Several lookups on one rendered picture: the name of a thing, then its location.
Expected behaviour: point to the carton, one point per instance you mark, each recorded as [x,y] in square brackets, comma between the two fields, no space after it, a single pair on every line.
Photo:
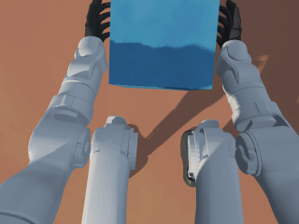
[163,44]

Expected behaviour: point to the right robot forearm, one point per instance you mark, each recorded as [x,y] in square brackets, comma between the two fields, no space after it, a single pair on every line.
[245,91]

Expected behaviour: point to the robot right upper arm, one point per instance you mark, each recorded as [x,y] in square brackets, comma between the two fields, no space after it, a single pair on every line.
[271,156]

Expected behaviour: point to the left robot thigh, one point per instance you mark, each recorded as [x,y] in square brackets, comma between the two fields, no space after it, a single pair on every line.
[108,178]

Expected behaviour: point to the left robot forearm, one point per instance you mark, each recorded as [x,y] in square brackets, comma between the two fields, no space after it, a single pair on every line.
[75,99]

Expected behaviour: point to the left robot shin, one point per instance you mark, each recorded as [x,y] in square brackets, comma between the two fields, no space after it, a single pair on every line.
[98,133]

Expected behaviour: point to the left robot hand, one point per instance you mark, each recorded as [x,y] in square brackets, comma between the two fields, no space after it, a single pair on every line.
[93,25]

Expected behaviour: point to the robot left upper arm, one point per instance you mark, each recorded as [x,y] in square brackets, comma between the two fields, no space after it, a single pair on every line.
[34,195]

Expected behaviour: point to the right robot hand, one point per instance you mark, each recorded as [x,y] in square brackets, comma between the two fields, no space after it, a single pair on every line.
[231,29]

